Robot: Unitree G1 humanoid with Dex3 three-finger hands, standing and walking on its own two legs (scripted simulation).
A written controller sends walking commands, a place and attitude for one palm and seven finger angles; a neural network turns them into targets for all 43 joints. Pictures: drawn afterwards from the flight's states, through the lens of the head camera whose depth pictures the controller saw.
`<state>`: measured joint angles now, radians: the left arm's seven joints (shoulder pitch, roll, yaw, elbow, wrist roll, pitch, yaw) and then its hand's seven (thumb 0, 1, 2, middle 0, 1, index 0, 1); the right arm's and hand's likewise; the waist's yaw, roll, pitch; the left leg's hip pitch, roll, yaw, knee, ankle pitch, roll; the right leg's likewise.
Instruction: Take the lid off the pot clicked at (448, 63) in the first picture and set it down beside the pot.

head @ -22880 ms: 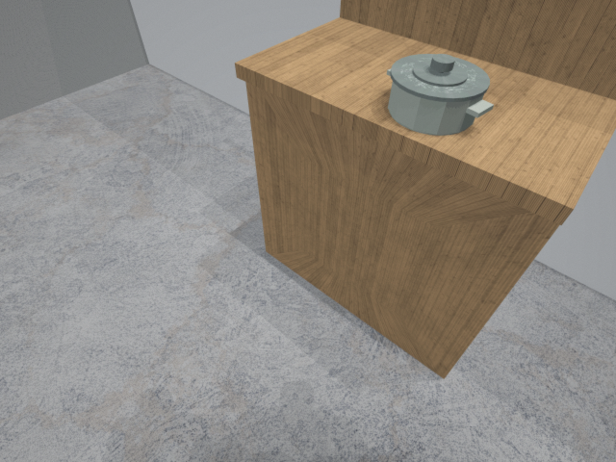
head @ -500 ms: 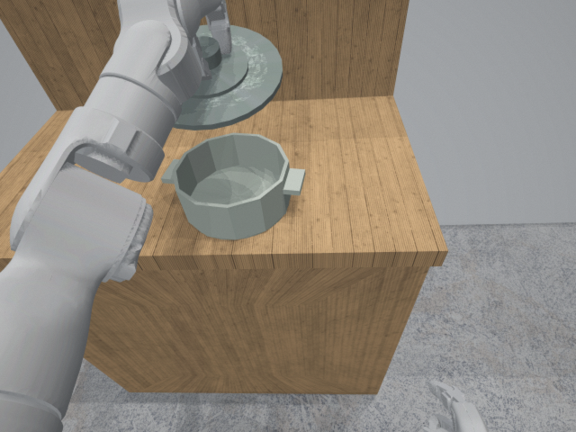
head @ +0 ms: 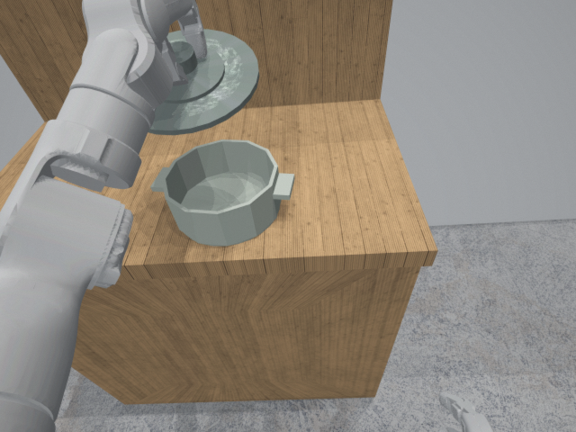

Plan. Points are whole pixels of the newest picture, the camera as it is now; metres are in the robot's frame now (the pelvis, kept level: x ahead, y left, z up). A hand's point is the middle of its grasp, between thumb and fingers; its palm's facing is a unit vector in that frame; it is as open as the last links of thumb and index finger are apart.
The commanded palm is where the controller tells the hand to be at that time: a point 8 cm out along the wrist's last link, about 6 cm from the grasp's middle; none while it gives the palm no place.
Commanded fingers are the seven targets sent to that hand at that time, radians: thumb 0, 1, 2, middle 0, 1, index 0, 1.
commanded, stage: move the lid sideways beside the pot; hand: left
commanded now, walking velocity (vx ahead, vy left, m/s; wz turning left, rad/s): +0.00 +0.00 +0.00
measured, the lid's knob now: (178, 58) +0.49 +0.13 +0.31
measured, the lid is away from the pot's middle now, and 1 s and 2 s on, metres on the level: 0.02 0.15 0.24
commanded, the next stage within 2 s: lower the lid onto the table in 1.82 s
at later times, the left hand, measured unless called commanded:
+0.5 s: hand (106, 71) +0.44 +0.21 +0.32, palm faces -0.11 -0.06 -0.99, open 7.6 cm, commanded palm +0.42 +0.21 +0.38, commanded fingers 0.00 0.64 1.00 -0.93 -1.06 -0.85 -1.03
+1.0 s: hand (60, 76) +0.44 +0.26 +0.31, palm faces -0.10 -0.08 -0.99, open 7.6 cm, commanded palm +0.42 +0.26 +0.38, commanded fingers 0.00 0.64 1.00 -0.93 -1.06 -0.85 -1.03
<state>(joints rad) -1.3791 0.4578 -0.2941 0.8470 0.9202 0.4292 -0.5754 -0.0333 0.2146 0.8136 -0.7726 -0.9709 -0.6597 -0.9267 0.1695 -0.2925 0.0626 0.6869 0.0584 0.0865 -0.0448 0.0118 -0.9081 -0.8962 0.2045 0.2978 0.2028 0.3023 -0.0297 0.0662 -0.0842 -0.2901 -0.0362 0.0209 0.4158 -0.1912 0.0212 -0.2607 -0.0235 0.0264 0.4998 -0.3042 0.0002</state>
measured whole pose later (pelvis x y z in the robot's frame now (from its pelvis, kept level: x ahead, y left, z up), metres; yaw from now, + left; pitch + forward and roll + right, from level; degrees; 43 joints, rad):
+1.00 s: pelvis +0.00 +0.01 +0.00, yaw +1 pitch +5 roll +0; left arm -1.31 0.71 -0.22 0.82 0.95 0.34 -0.61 -0.04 0.22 0.81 -0.78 -0.98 -0.66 -0.93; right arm 0.19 -0.30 0.05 0.66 0.09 0.12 -0.05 0.01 -0.91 -0.90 0.20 0.30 0.20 0.30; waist -0.04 0.05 -0.06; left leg -0.35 -0.03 -0.01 0.46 -0.20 0.03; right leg -0.28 -0.02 0.00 0.48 -0.29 0.01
